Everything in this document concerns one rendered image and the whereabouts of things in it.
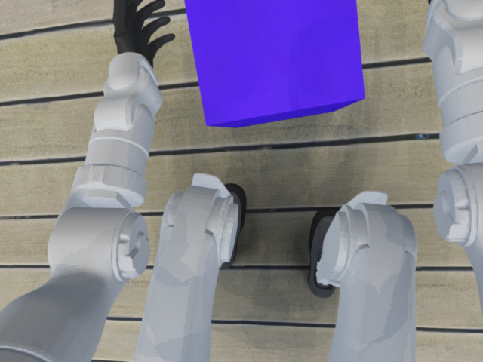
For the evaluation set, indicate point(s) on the robot left hand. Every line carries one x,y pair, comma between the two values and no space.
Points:
130,36

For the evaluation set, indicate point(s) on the robot thigh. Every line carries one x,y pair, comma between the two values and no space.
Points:
176,323
376,318

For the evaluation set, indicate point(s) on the left robot thigh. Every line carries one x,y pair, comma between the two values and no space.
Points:
176,323

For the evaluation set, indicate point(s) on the robot right forearm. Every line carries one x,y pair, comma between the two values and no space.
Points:
454,43

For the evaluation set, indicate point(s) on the robot left upper arm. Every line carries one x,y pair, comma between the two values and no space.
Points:
93,252

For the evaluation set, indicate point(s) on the robot left forearm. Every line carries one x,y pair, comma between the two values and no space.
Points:
124,124

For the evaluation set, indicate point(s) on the right robot thigh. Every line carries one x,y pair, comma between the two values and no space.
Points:
376,318

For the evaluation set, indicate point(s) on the robot right upper arm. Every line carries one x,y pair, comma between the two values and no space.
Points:
458,213

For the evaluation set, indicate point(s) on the carton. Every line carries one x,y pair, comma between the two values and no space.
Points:
260,61

